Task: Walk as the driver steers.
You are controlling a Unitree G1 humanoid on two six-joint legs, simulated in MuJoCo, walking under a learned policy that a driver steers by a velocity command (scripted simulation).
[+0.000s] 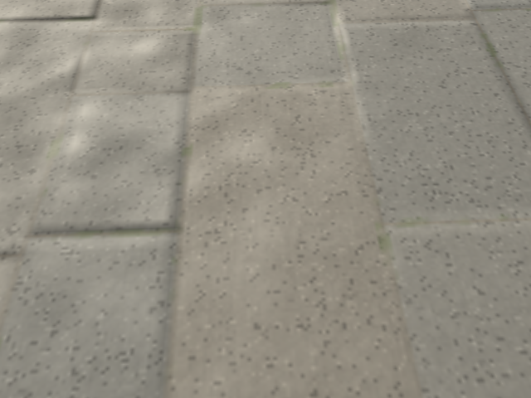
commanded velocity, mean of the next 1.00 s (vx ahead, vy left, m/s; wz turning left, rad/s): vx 0.50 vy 0.00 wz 0.02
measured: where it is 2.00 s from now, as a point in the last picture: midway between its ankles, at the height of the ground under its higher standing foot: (257, 191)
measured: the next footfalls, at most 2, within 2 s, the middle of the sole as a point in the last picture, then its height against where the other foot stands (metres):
right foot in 0.02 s outside the picture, level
left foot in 0.58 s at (255, 376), level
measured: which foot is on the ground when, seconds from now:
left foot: down 0.00-0.04, up 0.06-0.56, down 0.58-1.00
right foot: up 0.00-0.00, down 0.02-0.60, up 0.62-1.00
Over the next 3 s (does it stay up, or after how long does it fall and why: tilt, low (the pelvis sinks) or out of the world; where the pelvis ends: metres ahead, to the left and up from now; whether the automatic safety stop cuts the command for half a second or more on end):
stays up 1.55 -0.03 0.02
